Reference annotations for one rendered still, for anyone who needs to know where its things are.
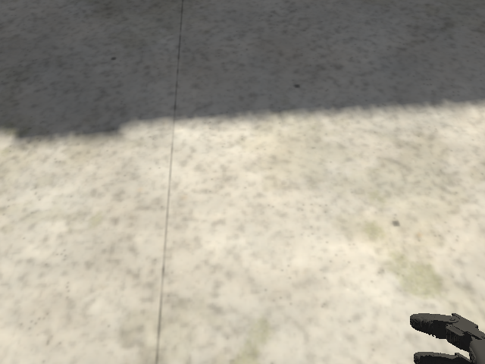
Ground robot right hand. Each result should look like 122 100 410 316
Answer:
410 313 485 364

